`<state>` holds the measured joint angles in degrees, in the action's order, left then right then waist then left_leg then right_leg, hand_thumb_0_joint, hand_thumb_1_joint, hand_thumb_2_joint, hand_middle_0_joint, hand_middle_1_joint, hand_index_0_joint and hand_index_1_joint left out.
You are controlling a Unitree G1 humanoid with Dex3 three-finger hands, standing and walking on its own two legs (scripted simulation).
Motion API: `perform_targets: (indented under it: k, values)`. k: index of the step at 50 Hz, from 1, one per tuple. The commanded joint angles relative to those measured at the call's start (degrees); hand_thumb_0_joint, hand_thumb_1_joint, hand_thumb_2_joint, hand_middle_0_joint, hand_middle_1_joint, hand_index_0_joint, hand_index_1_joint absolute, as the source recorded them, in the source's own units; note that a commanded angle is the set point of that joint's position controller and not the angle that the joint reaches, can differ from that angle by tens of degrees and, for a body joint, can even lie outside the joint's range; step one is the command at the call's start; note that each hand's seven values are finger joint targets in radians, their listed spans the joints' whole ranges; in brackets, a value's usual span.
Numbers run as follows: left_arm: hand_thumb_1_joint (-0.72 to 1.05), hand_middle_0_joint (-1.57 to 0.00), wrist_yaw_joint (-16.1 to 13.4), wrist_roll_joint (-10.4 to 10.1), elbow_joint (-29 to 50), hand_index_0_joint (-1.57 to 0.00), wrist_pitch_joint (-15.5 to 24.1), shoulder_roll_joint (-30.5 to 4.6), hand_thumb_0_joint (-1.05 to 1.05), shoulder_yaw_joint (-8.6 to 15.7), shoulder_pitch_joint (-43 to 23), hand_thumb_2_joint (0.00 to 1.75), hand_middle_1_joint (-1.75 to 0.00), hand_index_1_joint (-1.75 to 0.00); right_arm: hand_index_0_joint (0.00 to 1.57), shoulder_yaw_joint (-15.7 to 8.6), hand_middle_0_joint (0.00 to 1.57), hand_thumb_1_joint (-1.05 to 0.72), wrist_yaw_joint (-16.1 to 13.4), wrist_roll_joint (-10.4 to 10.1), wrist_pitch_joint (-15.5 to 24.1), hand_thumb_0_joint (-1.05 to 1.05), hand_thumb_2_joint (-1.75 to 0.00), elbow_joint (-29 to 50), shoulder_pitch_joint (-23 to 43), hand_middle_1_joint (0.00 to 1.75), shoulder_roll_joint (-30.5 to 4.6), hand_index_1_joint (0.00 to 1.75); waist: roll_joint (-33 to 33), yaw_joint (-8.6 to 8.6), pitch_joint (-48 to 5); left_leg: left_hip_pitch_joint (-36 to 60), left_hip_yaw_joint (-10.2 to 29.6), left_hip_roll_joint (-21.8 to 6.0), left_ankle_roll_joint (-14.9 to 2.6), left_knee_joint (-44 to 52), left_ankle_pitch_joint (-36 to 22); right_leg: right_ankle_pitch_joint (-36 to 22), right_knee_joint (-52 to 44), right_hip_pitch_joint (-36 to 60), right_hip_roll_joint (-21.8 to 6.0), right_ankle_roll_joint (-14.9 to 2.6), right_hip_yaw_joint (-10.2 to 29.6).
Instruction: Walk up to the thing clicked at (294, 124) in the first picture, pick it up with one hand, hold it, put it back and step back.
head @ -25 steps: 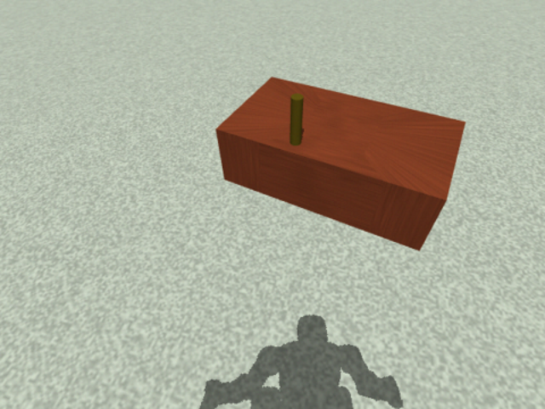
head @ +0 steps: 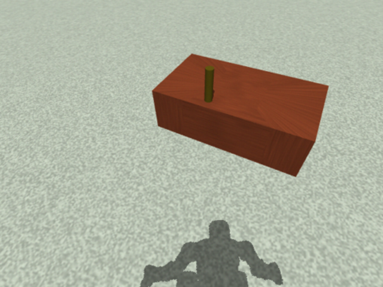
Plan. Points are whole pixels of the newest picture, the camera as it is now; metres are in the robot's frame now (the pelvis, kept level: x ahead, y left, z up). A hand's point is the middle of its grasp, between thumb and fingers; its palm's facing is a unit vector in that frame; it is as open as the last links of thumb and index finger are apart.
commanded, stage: stand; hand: left
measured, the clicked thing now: (208, 85) +1.27 -0.08 -0.34
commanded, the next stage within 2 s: walk up in 0.62 s
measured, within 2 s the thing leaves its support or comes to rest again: neither
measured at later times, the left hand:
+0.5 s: hand out of the picture +0.07 +0.25 -0.16, palm faces -0.03 -0.94 -0.33, open 7.4 cm
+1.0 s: hand out of the picture +0.18 +0.23 -0.15, palm faces -0.17 -0.88 -0.44, open 7.4 cm
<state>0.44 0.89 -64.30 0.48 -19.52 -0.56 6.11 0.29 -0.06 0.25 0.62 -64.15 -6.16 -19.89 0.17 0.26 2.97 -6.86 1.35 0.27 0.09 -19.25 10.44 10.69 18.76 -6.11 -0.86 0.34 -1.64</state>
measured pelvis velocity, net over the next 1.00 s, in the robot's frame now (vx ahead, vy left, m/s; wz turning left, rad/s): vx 0.08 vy -0.05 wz -0.18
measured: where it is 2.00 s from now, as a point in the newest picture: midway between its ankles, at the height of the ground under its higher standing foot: (207, 234)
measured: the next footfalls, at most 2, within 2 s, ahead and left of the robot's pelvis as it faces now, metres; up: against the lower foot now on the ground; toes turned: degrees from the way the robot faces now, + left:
right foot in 0.92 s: +0.14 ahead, -0.18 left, +0.00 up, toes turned -14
left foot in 1.34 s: +0.44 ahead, +0.07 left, +0.00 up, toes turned -12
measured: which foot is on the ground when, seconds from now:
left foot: down 0.00-0.94, up 0.96-1.00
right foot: down 0.00-0.70, up 0.72-0.90, down 0.92-1.00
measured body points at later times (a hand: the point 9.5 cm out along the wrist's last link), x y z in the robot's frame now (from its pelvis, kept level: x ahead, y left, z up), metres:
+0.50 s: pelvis +0.00 +0.00 +0.00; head +0.02 +0.00 +0.45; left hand +0.08 +0.30 -0.13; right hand +0.08 -0.30 -0.13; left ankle +0.00 +0.12 -0.75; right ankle +0.00 -0.12 -0.75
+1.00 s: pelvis +0.08 -0.05 -0.03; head +0.08 -0.08 +0.42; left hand +0.19 +0.27 -0.12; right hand +0.08 -0.39 -0.16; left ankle +0.02 +0.10 -0.70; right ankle +0.10 -0.17 -0.75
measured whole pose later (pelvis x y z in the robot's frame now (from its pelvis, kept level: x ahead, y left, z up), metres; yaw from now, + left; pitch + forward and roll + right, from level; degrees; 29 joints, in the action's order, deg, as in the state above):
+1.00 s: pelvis +0.08 -0.05 -0.03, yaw -10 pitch -3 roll +0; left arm 3.4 1.5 -53.3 3.9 -23.8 4.6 16.5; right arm -5.3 3.1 2.3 -0.6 -55.3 -13.6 -26.2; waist 4.2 0.4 4.4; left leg -13.8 -0.4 -3.4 -0.6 -55.6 28.5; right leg 16.6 37.9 -18.0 -0.9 -1.2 -3.3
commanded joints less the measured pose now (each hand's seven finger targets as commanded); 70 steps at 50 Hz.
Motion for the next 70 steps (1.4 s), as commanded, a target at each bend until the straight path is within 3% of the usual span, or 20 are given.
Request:
perform_targets:
  k: [1, 30, 31, 32, 34, 35, 37, 40, 45, 46, 47, 48, 53, 58, 62, 66, 67, 68, 69, 70]
  values:
    - [0.9, -0.2, -1.0, -0.3, 3.2, -0.2, 1.4, -12.3, 0.0, 2.6, -2.0, 0.9, -0.3, -0.3, 0.2, -2.1, 0.2, -0.9, -0.6, 0.0, 1.3, 0.0, -0.9, 3.2, 2.1, 0.3, -12.1, 0.3, 0.1, -0.09, -5.0, 0.4, 5.3, -7.3, -1.63, 2.6, -9.8, -8.1, -2.5, 1.7, -6.8, -1.78, 5.5]
    - [0.9, -0.2, -1.0, -0.3, 3.2, -0.2, 1.4, -12.3, 0.0, 2.7, -1.5, 0.9, -0.3, -0.3, 0.2, -2.0, 0.2, -0.9, -0.6, 0.1, 1.2, 0.0, -0.9, 3.3, 1.8, 0.3, -12.2, 0.3, -0.3, -0.14, -4.3, 0.8, 5.2, -7.2, -1.64, 3.1, -9.9, -8.3, -3.3, 1.6, -6.9, -1.6, 5.3]
    - [0.9, -0.2, 0.5, 0.4, 7.4, -0.2, 1.7, -17.4, 0.0, 6.5, 3.5, 0.9, -0.3, -0.3, 0.2, -6.5, 0.2, -0.9, 0.6, 1.8, 2.5, 0.0, -0.9, 8.4, 0.1, 0.3, -18.0, 0.3, -0.4, -0.97, -8.7, 6.0, 2.5, -5.4, -4.34, -4.2, 19.2, 17.1, 0.9, -4.0, -4.4, -4.21, 9.3]
    - [0.9, -0.2, 1.0, 0.8, 7.5, -0.2, 1.8, -17.2, 0.0, 6.6, 2.6, 0.9, -0.3, -0.3, 0.2, -6.9, 0.2, -0.9, 1.2, 2.2, 2.6, 0.0, -0.9, 7.8, -0.8, 0.3, -18.0, 0.3, 0.8, -1.66, -4.5, 4.3, 4.1, -6.1, -5.34, -4.5, 27.7, 26.1, 2.1, -12.6, -5.7, -5.1, 11.3]
    - [0.9, -0.2, 1.7, 0.8, 11.2, -0.2, 2.1, -14.1, 0.0, 6.5, -3.9, 0.9, -0.3, -0.3, 0.2, -7.7, 0.2, -0.9, 1.8, 1.8, 2.6, 0.0, -0.9, 8.3, -4.8, 0.3, -17.2, 0.3, 2.8, -4.98, 2.0, 6.8, 10.4, -10.6, -8.42, 1.2, 31.8, 23.2, 9.9, -26.8, -3.0, -3.79, 8.0]
    - [0.9, -0.2, 2.0, 0.6, 12.8, -0.2, 2.2, -12.3, 0.0, 6.1, -6.1, 0.9, -0.3, -0.3, 0.2, -8.6, 0.2, -0.9, 1.7, 1.7, 2.8, 0.0, -0.9, 8.5, -6.6, 0.3, -18.5, 0.3, 8.9, -6.89, 5.3, 8.7, 17.3, -17.8, -11.67, 7.7, 31.4, 16.1, 21.0, -33.5, -0.1, -2.65, 2.5]
    - [0.9, -0.2, 2.1, 1.1, 14.1, -0.2, 2.8, -14.6, 0.0, 6.2, -4.7, 0.9, -0.3, -0.3, 0.2, -9.0, 0.2, -0.9, 1.7, 2.0, 3.7, 0.0, -0.9, 10.7, -7.7, 0.3, -19.7, 0.3, 4.5, -6.33, 3.9, 7.9, 23.3, -25.0, -16.14, 11.8, 28.3, 17.0, 31.0, -35.3, -4.5, -1.85, 4.8]
    - [0.9, -0.2, 3.8, 0.3, 13.3, -0.2, 2.8, -14.4, 0.0, 6.2, 2.7, 0.9, -0.3, -0.3, 0.2, -9.2, 0.2, -0.9, 2.4, 2.4, 3.8, 0.0, -0.9, 14.8, -0.2, 0.3, -19.5, 0.3, 9.5, -1.4, 2.2, 2.9, 11.9, -21.1, -12.89, 10.9, 23.9, 14.5, 25.4, -25.3, -6.8, -1.16, 3.7]
    - [0.9, -0.2, 3.3, 0.6, 9.4, -0.2, 3.3, -16.0, 0.0, 8.8, 18.4, 0.9, -0.3, -0.3, 0.2, -7.8, 0.2, -0.9, 3.3, 2.7, 2.5, 0.0, -0.9, 17.6, 3.2, 0.3, -15.6, 0.3, -2.0, 6.06, -3.2, -16.4, -7.3, -8.5, -6.51, -15.1, 17.6, 1.8, 11.8, 9.2, 0.5, -1.07, -4.0]
    - [0.9, -0.2, 2.0, 0.8, 8.5, -0.2, 4.0, -20.1, 0.0, 10.3, 25.1, 0.9, -0.3, -0.3, 0.2, -6.6, 0.2, -0.9, 3.5, 2.3, 2.2, 0.0, -0.9, 18.0, 0.3, 0.3, -12.2, 0.3, -14.4, 9.0, -5.8, -25.1, -10.1, -3.7, -4.41, -34.0, 18.7, 13.6, 5.4, 18.5, -2.6, -3.17, 5.1]
    - [0.9, -0.2, 1.0, 1.0, 10.6, -0.2, 4.6, -25.3, 0.0, 11.0, 26.5, 0.9, -0.3, -0.3, 0.2, -5.4, 0.2, -0.9, 3.6, 1.5, 2.0, 0.0, -0.9, 20.2, 0.4, 0.3, -9.5, 0.3, -23.5, 8.74, -4.6, -35.5, -4.7, 2.7, -1.17, -45.9, 25.3, 28.9, -8.5, 15.2, -17.7, -8.62, 38.2]
    - [0.9, -0.2, 1.1, 0.4, 13.0, -0.2, 4.4, -26.3, 0.0, 10.4, 20.4, 0.9, -0.3, -0.3, 0.2, -6.8, 0.2, -0.9, 3.1, 1.9, 1.8, 0.0, -0.9, 20.0, 2.0, 0.3, -15.5, 0.3, -12.2, 5.69, -0.1, -33.7, 2.7, -2.3, -0.39, -48.4, 22.0, 32.4, -11.5, 5.4, -23.9, -15.47, 48.6]
    - [0.9, -0.2, 0.2, -1.5, 15.9, -0.2, 5.6, -19.5, 0.0, 8.3, 12.3, 0.9, -0.3, -0.3, 0.2, -7.4, 0.2, -0.9, 4.1, 1.1, 1.3, 0.0, -0.9, 15.2, -6.8, 0.3, -16.2, 0.3, -4.8, 0.27, 3.3, -26.1, 3.4, -7.8, -0.68, -40.6, 5.9, 16.5, -8.0, -3.4, -13.0, -10.4, 21.7]
    - [0.9, -0.2, 0.3, -0.7, 18.0, -0.2, 6.4, -20.6, 0.0, 8.8, 14.2, 0.9, -0.3, -0.3, 0.2, -8.2, 0.2, -0.9, 5.7, 1.9, 0.8, 0.0, -0.9, 19.2, -2.6, 0.3, -15.1, 0.3, -6.0, 1.66, 4.6, -26.2, 1.1, -7.8, 1.0, -27.5, 3.0, 15.4, -7.2, -5.5, -11.3, -11.65, 16.3]
    - [0.9, -0.2, 0.0, -0.7, 18.6, -0.2, 6.7, -21.4, 0.0, 8.9, 15.8, 0.9, -0.3, -0.3, 0.2, -8.3, 0.2, -0.9, 6.2, 2.0, 1.9, 0.0, -0.9, 22.0, 1.5, 0.3, -14.0, 0.3, -6.3, 2.39, 3.1, -21.1, -1.0, -7.0, 0.0, -17.9, -0.6, 1.6, -1.5, -4.5, -10.8, -10.46, 12.3]
    - [0.9, -0.2, -0.7, -0.4, 19.7, -0.2, 6.4, -21.1, 0.0, 8.1, 12.6, 0.9, -0.3, -0.3, 0.2, -9.7, 0.2, -0.9, 5.9, 1.8, 2.4, 0.0, -0.9, 20.2, -8.3, 0.3, -15.2, 0.3, -3.9, -4.28, -1.1, -1.5, -4.8, -3.7, -2.08, -14.5, -0.2, -10.2, 11.8, -12.4, -10.2, -8.28, 9.2]
    - [0.9, -0.2, -0.8, -0.2, 20.1, -0.2, 6.3, -18.4, 0.0, 7.2, 14.0, 0.9, -0.3, -0.3, 0.2, -10.9, 0.2, -0.9, 5.3, 2.1, 2.9, 0.0, -0.9, 18.3, -16.1, 0.3, -17.9, 0.3, 3.2, -7.74, -6.0, 9.6, -2.5, -3.3, -4.41, -12.2, 4.2, -13.4, 28.2, -16.3, -6.1, -6.4, 6.6]
    - [0.9, -0.2, -0.8, -1.0, 20.1, -0.2, 6.1, -12.5, 0.0, 5.5, 18.0, 0.9, -0.3, -0.3, 0.2, -12.3, 0.2, -0.9, 4.4, 3.1, 3.5, 0.0, -0.9, 17.8, -22.6, 0.3, -22.2, 0.3, 17.8, -9.62, -9.6, 17.1, 14.5, -14.5, -7.69, -4.9, 15.9, 0.2, 47.0, -26.3, 1.0, -3.56, 3.8]
    - [0.9, -0.2, -1.5, -2.0, 20.2, -0.2, 6.0, -14.3, 0.0, 5.7, 18.3, 0.9, -0.3, -0.3, 0.2, -12.5, 0.2, -0.9, 4.1, 1.1, 3.5, 0.0, -0.9, 19.6, -19.0, 0.3, -24.9, 0.3, 19.2, -7.15, -8.9, 14.7, 36.1, -25.0, -12.36, 6.1, 22.7, 19.3, 53.8, -34.1, 5.6, -3.76, 4.2]
    - [0.9, -0.2, -1.8, -1.4, 19.1, -0.2, 5.8, -18.2, 0.0, 6.0, 15.9, 0.9, -0.3, -0.3, 0.2, -12.7, 0.2, -0.9, 4.1, -0.1, 3.1, 0.0, -0.9, 20.4, -15.0, 0.3, -24.1, 0.3, 9.7, -5.5, -5.1, 4.5, 33.9, -25.1, -13.62, 7.0, 28.0, 16.5, 57.2, -31.7, 1.4, -4.49, 8.6]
